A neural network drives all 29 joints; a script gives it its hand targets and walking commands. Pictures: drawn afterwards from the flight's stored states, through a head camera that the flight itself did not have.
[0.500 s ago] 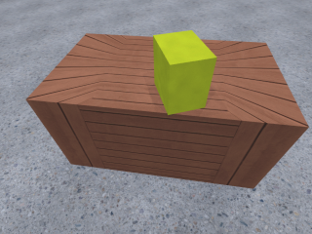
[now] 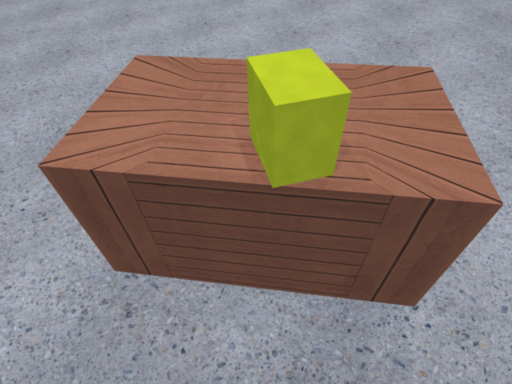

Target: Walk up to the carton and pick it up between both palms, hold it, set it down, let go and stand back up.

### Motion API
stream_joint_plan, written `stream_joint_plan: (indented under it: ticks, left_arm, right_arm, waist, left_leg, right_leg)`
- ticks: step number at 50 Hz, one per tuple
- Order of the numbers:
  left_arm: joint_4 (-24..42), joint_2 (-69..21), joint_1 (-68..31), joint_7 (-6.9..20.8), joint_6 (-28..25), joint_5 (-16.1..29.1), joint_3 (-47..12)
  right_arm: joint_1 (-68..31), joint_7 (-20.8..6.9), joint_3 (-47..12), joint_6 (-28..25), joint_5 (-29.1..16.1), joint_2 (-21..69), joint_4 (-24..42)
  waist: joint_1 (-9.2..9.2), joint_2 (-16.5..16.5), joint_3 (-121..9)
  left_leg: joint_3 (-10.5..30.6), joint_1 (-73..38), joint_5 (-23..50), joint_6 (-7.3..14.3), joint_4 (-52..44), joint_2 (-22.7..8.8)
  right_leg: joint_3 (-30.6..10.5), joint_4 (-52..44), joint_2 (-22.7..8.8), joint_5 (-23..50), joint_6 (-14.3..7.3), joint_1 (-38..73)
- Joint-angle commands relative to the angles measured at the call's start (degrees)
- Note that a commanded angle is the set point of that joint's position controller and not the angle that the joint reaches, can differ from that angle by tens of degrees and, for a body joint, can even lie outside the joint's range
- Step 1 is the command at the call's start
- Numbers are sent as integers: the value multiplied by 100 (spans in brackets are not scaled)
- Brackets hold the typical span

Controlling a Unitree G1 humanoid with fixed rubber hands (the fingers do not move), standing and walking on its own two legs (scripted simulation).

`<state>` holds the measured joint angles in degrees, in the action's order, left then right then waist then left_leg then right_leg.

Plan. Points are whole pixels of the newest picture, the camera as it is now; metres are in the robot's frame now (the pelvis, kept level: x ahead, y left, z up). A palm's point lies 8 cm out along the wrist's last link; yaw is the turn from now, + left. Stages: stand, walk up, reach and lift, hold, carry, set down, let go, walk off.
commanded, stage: walk up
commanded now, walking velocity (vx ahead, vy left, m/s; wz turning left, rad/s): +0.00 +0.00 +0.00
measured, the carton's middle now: (291, 118) +0.77 -0.05 -0.02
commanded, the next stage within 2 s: none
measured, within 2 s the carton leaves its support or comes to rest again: neither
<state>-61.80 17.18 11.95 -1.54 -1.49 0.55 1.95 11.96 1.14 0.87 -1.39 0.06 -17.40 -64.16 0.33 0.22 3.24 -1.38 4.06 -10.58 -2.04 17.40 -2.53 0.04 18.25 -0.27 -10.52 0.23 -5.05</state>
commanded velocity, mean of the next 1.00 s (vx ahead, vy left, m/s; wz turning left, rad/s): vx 0.00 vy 0.00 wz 0.00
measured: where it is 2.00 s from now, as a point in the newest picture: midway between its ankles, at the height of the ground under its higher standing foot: outside the picture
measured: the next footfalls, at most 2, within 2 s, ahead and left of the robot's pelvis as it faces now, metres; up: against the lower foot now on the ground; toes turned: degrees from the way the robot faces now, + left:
right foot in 0.36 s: +0.13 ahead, -0.18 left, +0.00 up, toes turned -6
left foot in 0.84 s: +0.38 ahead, +0.12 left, +0.00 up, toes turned -2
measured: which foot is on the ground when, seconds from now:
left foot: down 0.00-0.36, up 0.38-0.82, down 0.84-1.00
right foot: down 0.00-0.14, up 0.16-0.34, down 0.36-0.88, up 0.90-1.00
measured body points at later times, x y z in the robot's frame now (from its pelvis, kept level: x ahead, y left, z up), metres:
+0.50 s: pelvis +0.07 -0.06 -0.02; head +0.07 -0.09 +0.43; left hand +0.13 +0.25 -0.11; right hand +0.09 -0.38 -0.15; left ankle +0.06 +0.08 -0.68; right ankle +0.09 -0.18 -0.75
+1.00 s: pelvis +0.28 +0.00 -0.03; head +0.32 +0.02 +0.42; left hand +0.40 +0.31 -0.13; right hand +0.38 -0.31 -0.10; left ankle +0.34 +0.12 -0.75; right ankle +0.18 -0.14 -0.65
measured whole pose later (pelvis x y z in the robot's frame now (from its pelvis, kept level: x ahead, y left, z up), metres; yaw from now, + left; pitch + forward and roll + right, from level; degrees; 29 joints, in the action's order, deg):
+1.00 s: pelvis +0.28 +0.00 -0.03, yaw -7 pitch -2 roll -1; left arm -36.1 24.2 21.9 -2.1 -0.8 0.4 2.5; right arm 14.1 -2.0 2.6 -0.2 1.5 -20.9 -33.4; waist 0.6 1.1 7.3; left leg -3.2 18.9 -16.4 -0.5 37.9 -4.0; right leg -3.2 70.5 -0.3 -34.7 -0.3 -20.7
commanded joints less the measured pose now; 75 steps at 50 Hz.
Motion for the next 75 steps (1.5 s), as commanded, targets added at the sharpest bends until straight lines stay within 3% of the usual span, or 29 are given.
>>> stream_joint_plan:
  ticks: [1, 3, 5, 7, 10, 14, 15, 17, 18, 19, 21, 24, 25, 27, 29, 40, 42, 43, 44, 46, 47, 50, 54, 58, 60, 63, 68, 72, 75]
  left_arm:
    - [197, 957, 156, -28, -67, 7, 138]
    - [265, 1149, -54, -65, -50, 33, 277]
    - [662, 1178, 459, 138, -23, -239, 424]
    - [1130, 929, -52, 217, 21, -218, 396]
    - [1614, 1131, -110, 253, -49, -334, 425]
    - [1814, 1111, 499, 393, -173, -271, 496]
    - [1756, 1117, 1113, 410, -127, -220, 538]
    - [1355, 1351, 2427, 353, -60, -235, 675]
    - [1346, 1579, 2879, 261, -60, -255, 742]
    - [1745, 1913, 2628, 179, -68, -280, 719]
    - [2329, 2488, 1679, -4, -98, -227, 875]
    - [2586, 2187, 1213, -46, -164, -211, 715]
    - [2628, 2126, 1087, -12, -207, -157, 684]
    - [2817, 1997, 1072, -14, -204, -184, 642]
    - [2877, 2005, 1290, -89, -245, -227, 666]
    - [3126, 2047, 1594, -9, -259, -90, 569]
    - [3195, 2076, 1701, -36, -189, -2, 485]
    - [3258, 1614, 1998, -21, -197, -10, 396]
    - [3420, 1397, 2115, -31, -199, 56, 353]
    - [3357, 1937, 1190, -191, -102, 23, 493]
    - [3243, 1891, 1066, -155, -154, -8, 425]
    - [3060, 1459, 1463, -89, -142, -70, 380]
    - [2954, 1476, 980, -45, -18, -101, 311]
    - [2609, 1495, 1087, -7, 63, -82, 237]
    - [2600, 2157, 560, -28, 198, -161, 350]
    - [2843, 2262, -112, -72, 224, -42, 388]
    - [2700, 2318, -600, -25, 298, -47, 331]
    - [2675, 1949, -835, 23, 407, -56, 267]
    - [2524, 1592, -581, 123, 474, -16, 185]
  right_arm:
    - [381, 109, 207, -100, 10, -1049, 83]
    - [224, 89, 143, -48, 26, -883, 213]
    - [394, -54, 461, -62, 266, -1185, 764]
    - [889, -69, 577, -50, 318, -1382, 860]
    - [918, 28, 830, -190, 369, -1946, 1359]
    - [444, -66, 752, -128, 363, -1762, 1908]
    - [-65, -137, 716, -106, 320, -1665, 2150]
    - [-176, -215, 582, 1, 291, -1218, 2327]
    - [76, -292, 440, 60, 283, -760, 2455]
    - [496, -347, 447, 161, 206, -801, 2529]
    - [718, -321, 718, 295, 166, -1473, 2742]
    - [1048, -326, 784, 143, 132, -1548, 2650]
    - [1101, -350, 767, 158, 202, -1518, 2607]
    - [1076, -462, 753, 208, 287, -1490, 2842]
    - [658, -513, 734, 268, 321, -1481, 3129]
    - [169, -529, 683, 89, 259, -1249, 3481]
    - [867, -415, 795, 4, 266, -1610, 3118]
    - [1468, -339, 995, -3, 289, -2106, 3081]
    - [1706, -265, 1094, -11, 265, -2608, 3158]
    - [1665, -251, 1074, 76, 70, -2375, 3181]
    - [1410, -190, 922, 99, 61, -2028, 3270]
    - [836, -95, 734, 81, 99, -1937, 3309]
    - [381, -114, 481, -3, 42, -1641, 3316]
    - [136, -167, 435, 126, -219, -1686, 3202]
    - [247, -154, 317, 207, -177, -1654, 3112]
    - [735, 49, 388, 416, -146, -1702, 2877]
    - [795, 65, 495, 202, -91, -1867, 2540]
    - [875, 70, 414, 173, 4, -1799, 2241]
    - [217, 62, 608, 114, 57, -2457, 2517]
  waist:
    - [29, 30, -205]
    - [49, -354, 70]
    - [23, 4, 212]
    - [277, -774, 460]
    - [392, -567, 661]
    - [122, -818, 329]
    - [-352, -1018, 454]
    - [-849, -26, -20]
    - [-1096, 1619, -155]
    - [-745, 1476, -88]
    - [-490, 882, 716]
    - [-125, 256, 545]
    - [-13, 724, 745]
    - [-77, 1252, 765]
    - [-120, 725, 863]
    - [-203, 842, 428]
    - [183, 142, -258]
    - [424, -764, -683]
    - [516, -2245, -1378]
    - [711, -1656, -711]
    - [569, -682, -488]
    - [135, -893, -476]
    - [107, -916, -234]
    - [-226, -679, -592]
    - [-225, -3, -589]
    - [-225, 906, -215]
    - [-115, 1386, -803]
    - [101, 892, -1115]
    - [-105, -301, -766]
  left_leg:
    - [414, -52, 774, 224, -307, -592]
    - [321, 152, 425, 199, -356, -558]
    - [327, 190, -3035, 677, 75, -374]
    - [1309, -283, -3547, 1108, -771, -1181]
    - [2166, -596, -2657, 1782, -1048, -2255]
    - [463, 297, -2553, 1271, -660, -1296]
    - [179, 1475, -2718, 1050, -251, -1203]
    - [-224, 2634, -3014, 807, 1480, -729]
    - [-841, 3163, -2858, 562, 3422, 22]
    - [-9, 3458, -2832, 420, 4472, 364]
    - [736, 3228, -2255, 535, 5118, 46]
    - [715, 2837, -1428, 373, 4602, -390]
    - [527, 2764, -1126, 330, 4292, -424]
    - [286, 2692, -990, 243, 4162, -338]
    - [427, 2923, -772, 128, 3851, -421]
    - [-61, 1885, -131, 470, 1581, -111]
    - [-149, 84, 608, 729, 1035, 73]
    - [688, -981, 295, 917, 932, -589]
    - [2923, -1757, 803, 1562, 733, -2032]
    - [3236, -764, 1375, 2179, 383, -2189]
    - [2142, -486, 2064, 1930, 683, -1780]
    - [807, 113, 3268, 1468, 1158, -1375]
    - [647, 635, 4719, 1334, 1287, -1221]
    - [155, 1385, 3161, 983, 1958, -845]
    - [76, 1891, 600, 474, 2206, -700]
    - [286, 1466, -2766, 243, 3998, 66]
    - [401, 1713, -2223, 170, 3879, 224]
    - [212, 909, -577, 207, 1690, 239]
    - [2297, 932, 498, 837, 860, -1438]
  right_leg:
    - [-440, -176, -701, 1126, -126, -122]
    - [-531, -224, -737, 777, -137, -179]
    - [-505, 337, -303, -2547, -405, -1144]
    - [82, 1492, 74, -2046, -218, -2288]
    - [-326, 2610, -526, -1791, -255, -3084]
    - [98, 1735, -205, -699, -239, -1573]
    - [42, 1541, -283, 16, -277, -348]
    - [163, 1512, -32, -253, -250, 1455]
    - [-1374, 315, -922, -2067, -388, 1299]
    - [-3977, -996, -2018, -3960, -846, 778]
    - [-4380, -1506, -2327, -4754, -1231, -383]
    - [-2257, -663, -1626, -2147, -991, -395]
    - [-1951, -640, -1473, -1947, -900, -646]
    - [-1641, -733, -1374, -2097, -1054, -980]
    - [-1860, -819, -1593, -2611, -1152, -861]
    - [-575, 855, -1341, 1677, -827, -140]
    - [-45, 2699, -778, 1434, -492, -709]
    - [6, 3987, -516, 107, -339, -1638]
    - [68, 5034, 251, -2447, 14, -2517]
    - [-756, 6000, 178, -2680, -62, -3064]
    - [-633, 5948, -98, -2506, -87, -3010]
    - [-450, 4669, -308, -2203, -57, -2387]
    - [-95, 2940, -211, -1417, 44, -1680]
    - [357, 1476, 59, 977, -53, -288]
    - [-509, 1358, -686, 1360, -364, -114]
    - [-2254, 459, -2349, 967, -1750, -1406]
    - [-1238, 1355, -1783, 3186, -1511, -763]
    - [-819, 1604, -1400, 1615, -838, -910]
    - [14, 2980, -236, -474, -96, -2048]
